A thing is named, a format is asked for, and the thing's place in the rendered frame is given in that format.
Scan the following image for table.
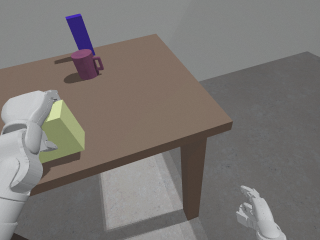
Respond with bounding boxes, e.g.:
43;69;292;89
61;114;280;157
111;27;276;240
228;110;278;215
0;34;233;240

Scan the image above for sponge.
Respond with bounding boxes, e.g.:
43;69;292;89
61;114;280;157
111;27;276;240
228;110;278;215
39;99;85;164

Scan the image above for right robot forearm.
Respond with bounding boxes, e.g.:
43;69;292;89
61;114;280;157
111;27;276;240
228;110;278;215
255;219;287;240

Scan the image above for right robot hand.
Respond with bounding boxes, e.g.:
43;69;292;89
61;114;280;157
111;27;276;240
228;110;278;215
236;185;274;230

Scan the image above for left robot forearm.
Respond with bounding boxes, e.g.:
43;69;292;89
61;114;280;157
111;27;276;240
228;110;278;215
0;120;43;240

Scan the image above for left robot hand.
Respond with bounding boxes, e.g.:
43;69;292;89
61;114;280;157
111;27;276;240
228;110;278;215
1;90;61;152

